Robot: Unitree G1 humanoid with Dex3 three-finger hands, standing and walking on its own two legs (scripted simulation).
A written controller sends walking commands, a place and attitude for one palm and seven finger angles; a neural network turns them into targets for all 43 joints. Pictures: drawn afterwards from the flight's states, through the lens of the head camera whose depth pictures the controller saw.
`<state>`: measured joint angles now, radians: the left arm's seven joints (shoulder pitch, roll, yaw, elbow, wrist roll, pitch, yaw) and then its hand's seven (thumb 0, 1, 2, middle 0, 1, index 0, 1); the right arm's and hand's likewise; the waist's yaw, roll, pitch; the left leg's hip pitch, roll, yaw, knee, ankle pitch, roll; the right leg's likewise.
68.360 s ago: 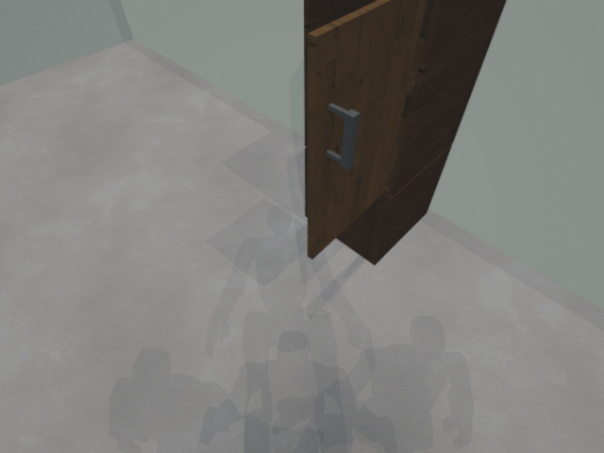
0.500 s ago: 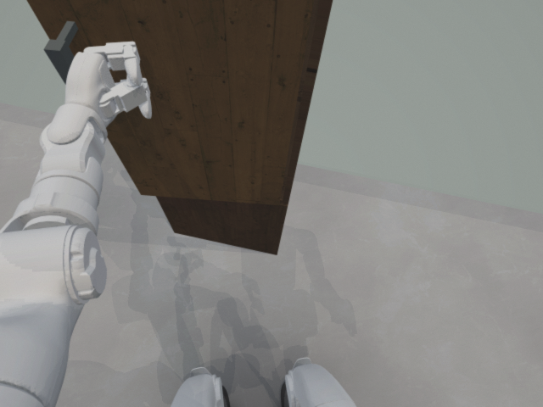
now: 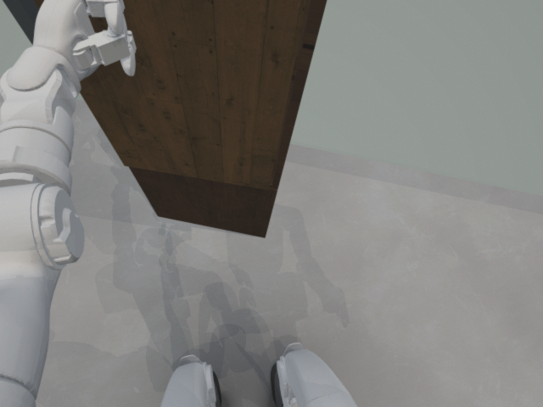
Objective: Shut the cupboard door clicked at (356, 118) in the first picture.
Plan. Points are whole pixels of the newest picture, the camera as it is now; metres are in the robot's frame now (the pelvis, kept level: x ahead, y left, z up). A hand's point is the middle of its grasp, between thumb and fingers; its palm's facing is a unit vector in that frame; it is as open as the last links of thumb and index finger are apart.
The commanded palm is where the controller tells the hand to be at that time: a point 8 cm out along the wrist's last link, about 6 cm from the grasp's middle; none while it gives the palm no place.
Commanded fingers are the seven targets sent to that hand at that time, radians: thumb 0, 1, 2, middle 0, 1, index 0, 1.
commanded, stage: push the door shut along its arc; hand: left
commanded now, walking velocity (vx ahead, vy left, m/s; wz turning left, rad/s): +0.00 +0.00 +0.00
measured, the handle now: (50, 29) +0.61 +0.19 +0.12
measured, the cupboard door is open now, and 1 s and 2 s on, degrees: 2 0 0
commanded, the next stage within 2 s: pull the fist back off the door in 0.32 s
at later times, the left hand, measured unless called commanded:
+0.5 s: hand (138, 36) +0.57 +0.09 +0.14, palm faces -0.21 -0.98 +0.04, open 3.3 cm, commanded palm +0.60 +0.09 +0.13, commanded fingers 0.00 0.90 0.90 -1.30 -1.50 -1.30 -1.50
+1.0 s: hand (152, 41) +0.57 +0.07 +0.13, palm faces +0.10 -0.99 -0.01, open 3.2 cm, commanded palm +0.53 +0.11 +0.13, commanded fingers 0.00 0.90 0.90 -1.30 -1.50 -1.30 -1.50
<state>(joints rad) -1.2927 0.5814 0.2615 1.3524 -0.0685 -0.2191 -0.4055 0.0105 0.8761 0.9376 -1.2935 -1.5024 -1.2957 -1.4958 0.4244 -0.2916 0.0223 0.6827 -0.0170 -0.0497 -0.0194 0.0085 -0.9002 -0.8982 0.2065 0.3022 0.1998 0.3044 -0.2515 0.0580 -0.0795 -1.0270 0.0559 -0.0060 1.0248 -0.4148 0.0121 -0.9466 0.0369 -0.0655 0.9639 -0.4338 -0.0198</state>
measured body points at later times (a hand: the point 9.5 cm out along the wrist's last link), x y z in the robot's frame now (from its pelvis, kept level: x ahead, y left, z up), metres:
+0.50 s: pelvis -0.02 +0.01 -0.02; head +0.15 +0.03 +0.40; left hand +0.58 +0.14 +0.14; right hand -0.06 -0.26 -0.12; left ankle +0.03 +0.11 -0.67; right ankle +0.01 -0.11 -0.67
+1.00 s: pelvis -0.01 +0.00 +0.00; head +0.13 +0.00 +0.43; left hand +0.56 +0.12 +0.13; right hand -0.10 -0.24 -0.10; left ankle +0.03 +0.11 -0.67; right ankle +0.00 -0.11 -0.67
